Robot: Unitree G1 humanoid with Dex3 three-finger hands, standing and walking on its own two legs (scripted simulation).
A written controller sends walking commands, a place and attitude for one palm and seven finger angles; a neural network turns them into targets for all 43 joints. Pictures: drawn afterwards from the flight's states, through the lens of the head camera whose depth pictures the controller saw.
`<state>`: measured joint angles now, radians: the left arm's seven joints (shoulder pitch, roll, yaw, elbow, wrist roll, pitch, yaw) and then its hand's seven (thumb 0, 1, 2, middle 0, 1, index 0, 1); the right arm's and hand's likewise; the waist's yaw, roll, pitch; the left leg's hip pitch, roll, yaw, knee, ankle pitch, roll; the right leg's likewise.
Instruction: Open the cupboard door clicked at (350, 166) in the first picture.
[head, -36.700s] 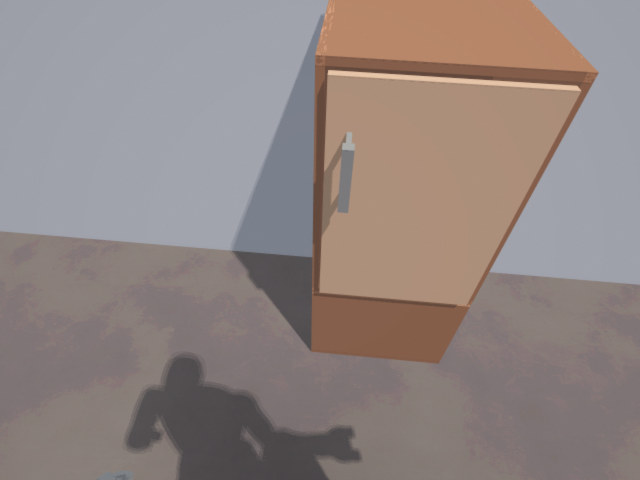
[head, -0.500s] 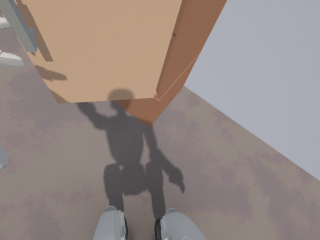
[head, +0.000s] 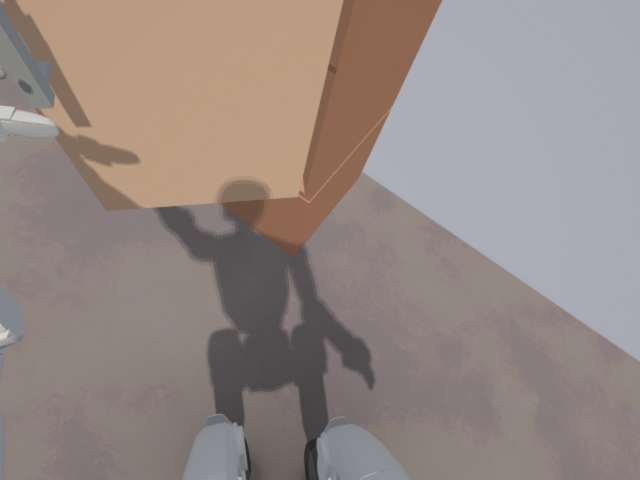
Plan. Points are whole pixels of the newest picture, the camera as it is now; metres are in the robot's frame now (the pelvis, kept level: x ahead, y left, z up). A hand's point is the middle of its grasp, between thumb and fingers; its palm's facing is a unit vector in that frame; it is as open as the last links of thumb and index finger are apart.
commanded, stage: slide the fingers in behind the handle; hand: left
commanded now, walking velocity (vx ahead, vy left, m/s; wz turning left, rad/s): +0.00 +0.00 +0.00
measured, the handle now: (13, 35) +0.59 +0.27 +0.11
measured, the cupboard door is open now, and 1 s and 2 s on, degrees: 46 46 59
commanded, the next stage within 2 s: close the thumb around the handle in 0.58 s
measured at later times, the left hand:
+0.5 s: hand (16, 77) +0.53 +0.26 +0.11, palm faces +0.09 -1.00 -0.01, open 14.0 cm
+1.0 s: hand (17, 79) +0.53 +0.26 +0.11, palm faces +0.07 -1.00 +0.01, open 11.1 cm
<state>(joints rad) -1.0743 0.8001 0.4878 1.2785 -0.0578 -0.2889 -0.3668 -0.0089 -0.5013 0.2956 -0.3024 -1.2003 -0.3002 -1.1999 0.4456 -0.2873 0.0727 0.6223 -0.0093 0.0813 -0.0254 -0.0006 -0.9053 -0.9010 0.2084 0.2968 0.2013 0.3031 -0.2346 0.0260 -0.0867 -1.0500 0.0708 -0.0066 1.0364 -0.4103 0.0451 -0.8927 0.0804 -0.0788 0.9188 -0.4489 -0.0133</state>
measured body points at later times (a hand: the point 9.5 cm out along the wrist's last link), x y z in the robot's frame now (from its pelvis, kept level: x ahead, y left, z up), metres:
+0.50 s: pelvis +0.00 +0.00 +0.00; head +0.14 +0.03 +0.43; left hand +0.52 +0.31 +0.11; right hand -0.02 -0.27 -0.09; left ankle +0.03 +0.09 -0.67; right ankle -0.01 -0.12 -0.67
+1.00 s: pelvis +0.00 +0.01 +0.00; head +0.14 +0.05 +0.43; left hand +0.52 +0.31 +0.11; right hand -0.03 -0.26 -0.09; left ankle +0.03 +0.09 -0.67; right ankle -0.01 -0.12 -0.67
